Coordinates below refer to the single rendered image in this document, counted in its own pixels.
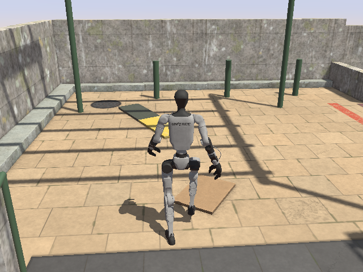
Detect left robot foot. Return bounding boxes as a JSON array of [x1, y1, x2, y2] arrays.
[[165, 230, 175, 245]]

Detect left robot hand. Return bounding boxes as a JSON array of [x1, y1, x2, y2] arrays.
[[147, 147, 161, 156]]

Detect right robot upper arm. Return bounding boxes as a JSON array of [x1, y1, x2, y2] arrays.
[[193, 114, 210, 146]]

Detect right robot hand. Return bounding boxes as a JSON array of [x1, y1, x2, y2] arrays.
[[209, 163, 222, 180]]

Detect left robot forearm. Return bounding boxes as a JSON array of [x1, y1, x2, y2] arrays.
[[148, 134, 157, 150]]

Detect left robot upper arm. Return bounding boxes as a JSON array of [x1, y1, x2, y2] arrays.
[[153, 114, 170, 143]]

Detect robot right shin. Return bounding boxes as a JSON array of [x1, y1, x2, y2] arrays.
[[189, 172, 198, 208]]

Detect right robot forearm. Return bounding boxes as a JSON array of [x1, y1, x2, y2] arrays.
[[205, 137, 219, 165]]

